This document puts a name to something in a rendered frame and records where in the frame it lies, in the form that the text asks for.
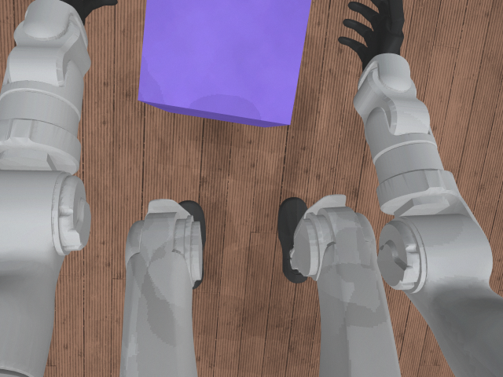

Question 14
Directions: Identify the robot left upper arm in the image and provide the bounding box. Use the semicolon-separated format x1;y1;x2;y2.
0;170;91;377

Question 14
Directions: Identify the left robot foot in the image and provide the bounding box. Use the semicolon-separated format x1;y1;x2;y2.
179;200;206;289

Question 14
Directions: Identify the right robot forearm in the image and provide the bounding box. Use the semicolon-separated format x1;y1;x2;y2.
354;53;493;275

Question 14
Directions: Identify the robot right upper arm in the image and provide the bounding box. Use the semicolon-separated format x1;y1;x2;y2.
377;214;503;377

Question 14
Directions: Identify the carton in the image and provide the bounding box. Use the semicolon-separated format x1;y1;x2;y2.
138;0;311;127

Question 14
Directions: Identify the robot right hand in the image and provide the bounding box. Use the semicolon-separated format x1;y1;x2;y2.
338;0;405;71

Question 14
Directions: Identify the left robot shin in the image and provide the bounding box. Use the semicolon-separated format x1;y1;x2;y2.
125;199;196;282

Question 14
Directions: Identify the robot left hand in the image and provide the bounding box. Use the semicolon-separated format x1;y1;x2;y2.
60;0;118;25

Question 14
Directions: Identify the left robot forearm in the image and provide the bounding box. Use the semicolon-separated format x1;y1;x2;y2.
0;0;91;175

